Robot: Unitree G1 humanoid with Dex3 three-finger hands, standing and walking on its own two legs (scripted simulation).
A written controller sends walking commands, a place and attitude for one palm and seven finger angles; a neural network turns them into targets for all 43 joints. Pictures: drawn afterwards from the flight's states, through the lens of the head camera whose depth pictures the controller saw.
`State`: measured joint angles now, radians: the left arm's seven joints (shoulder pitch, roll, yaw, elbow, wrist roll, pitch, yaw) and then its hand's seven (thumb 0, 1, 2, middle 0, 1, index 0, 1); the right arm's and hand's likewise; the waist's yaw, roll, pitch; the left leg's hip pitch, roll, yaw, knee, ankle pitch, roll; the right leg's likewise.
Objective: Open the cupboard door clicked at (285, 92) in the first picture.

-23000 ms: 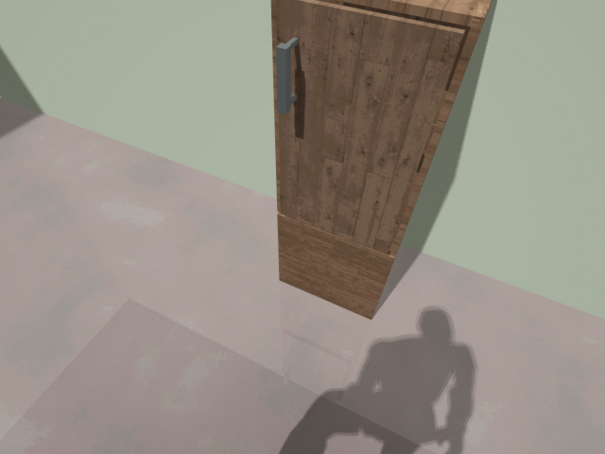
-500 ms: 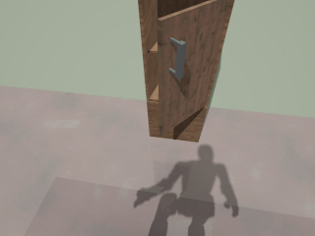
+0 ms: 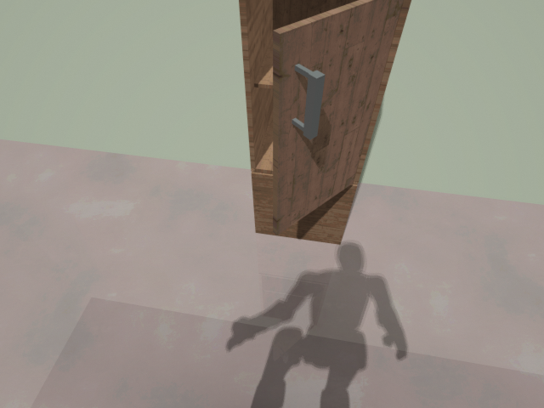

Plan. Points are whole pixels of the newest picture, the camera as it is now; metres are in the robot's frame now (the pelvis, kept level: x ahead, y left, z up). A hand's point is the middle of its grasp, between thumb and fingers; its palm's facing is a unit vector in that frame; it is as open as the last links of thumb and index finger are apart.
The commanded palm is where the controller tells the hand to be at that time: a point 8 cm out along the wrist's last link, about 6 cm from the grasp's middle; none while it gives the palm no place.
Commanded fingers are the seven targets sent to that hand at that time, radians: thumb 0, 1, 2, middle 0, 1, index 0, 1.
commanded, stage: look to check the result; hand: left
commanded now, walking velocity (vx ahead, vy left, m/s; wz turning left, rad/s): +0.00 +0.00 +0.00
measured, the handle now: (305, 102) +0.64 -0.03 +0.10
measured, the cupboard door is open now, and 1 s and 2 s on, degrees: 49 49 49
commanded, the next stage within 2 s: walk to a spot facing it in 0.22 s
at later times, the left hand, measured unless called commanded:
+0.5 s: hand out of the picture +0.08 +0.23 -0.16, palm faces -0.04 -0.95 -0.32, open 7.4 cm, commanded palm none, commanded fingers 0.00 0.90 0.90 -0.20 -0.30 -0.20 -0.30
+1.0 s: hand out of the picture +0.05 +0.15 -0.17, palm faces -0.25 -0.93 -0.26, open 7.4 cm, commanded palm none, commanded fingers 0.00 0.90 0.90 -0.20 -0.30 -0.20 -0.30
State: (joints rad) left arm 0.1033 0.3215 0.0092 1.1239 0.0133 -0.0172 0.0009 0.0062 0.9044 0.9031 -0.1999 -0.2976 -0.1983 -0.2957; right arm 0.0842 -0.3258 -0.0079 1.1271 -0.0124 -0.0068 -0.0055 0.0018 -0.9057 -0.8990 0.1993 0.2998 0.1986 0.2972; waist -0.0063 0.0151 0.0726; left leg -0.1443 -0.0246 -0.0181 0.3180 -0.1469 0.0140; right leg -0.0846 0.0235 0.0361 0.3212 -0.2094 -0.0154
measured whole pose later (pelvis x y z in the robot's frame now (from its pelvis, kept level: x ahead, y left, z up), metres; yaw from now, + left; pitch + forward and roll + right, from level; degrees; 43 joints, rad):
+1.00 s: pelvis -0.02 -0.03 +0.00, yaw -18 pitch +1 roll +3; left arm 0.25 0.19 0.06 0.98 0.03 0.03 0.01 0.01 0.90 0.90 -0.20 -0.30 -0.20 -0.30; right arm 0.09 -0.23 -0.07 0.96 0.00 0.05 -0.03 0.00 -0.91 -0.90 0.20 0.30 0.20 0.30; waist 0.03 -0.02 0.14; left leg -0.46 0.02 0.00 1.02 -0.42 -0.06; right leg -0.27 0.06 0.14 0.48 -0.21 -0.05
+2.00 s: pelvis +0.02 -0.03 -0.01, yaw -54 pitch +1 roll -2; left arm 0.12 0.26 0.08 0.89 0.02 0.07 -0.05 0.01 0.91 0.90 -0.20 -0.30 -0.19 -0.30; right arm 0.26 -0.20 -0.02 0.91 -0.04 0.00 -0.03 0.00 -0.90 -0.90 0.20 0.30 0.20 0.30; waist 0.00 -0.02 0.09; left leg -0.24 0.13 0.12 0.51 -0.28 -0.03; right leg -0.47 -0.02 -0.04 0.97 -0.46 0.05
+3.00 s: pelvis +0.10 -0.38 -0.01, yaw -81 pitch +1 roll +0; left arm 0.15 0.19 0.06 0.99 0.02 -0.05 -0.01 0.00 0.92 0.90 -0.20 -0.30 -0.20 -0.30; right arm 0.30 -0.19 -0.05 1.05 -0.02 -0.01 0.01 0.01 -0.91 -0.90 0.20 0.30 0.19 0.30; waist -0.05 -0.01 0.08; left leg -0.47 0.15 0.10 1.01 -0.38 -0.05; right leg -0.23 -0.01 -0.10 0.47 -0.26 -0.04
